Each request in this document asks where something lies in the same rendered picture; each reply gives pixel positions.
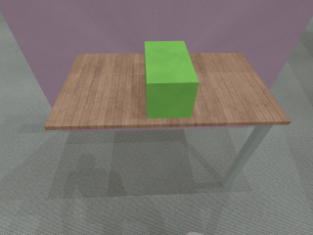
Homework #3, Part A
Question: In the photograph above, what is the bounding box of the table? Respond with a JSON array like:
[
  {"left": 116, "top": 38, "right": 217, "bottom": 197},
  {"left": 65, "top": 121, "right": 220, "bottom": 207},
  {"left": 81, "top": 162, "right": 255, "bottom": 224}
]
[{"left": 43, "top": 53, "right": 291, "bottom": 188}]

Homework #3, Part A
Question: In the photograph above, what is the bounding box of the carton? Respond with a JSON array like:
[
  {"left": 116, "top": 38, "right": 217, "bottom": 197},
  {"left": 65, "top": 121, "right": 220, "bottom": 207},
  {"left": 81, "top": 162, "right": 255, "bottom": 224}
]
[{"left": 144, "top": 41, "right": 200, "bottom": 119}]

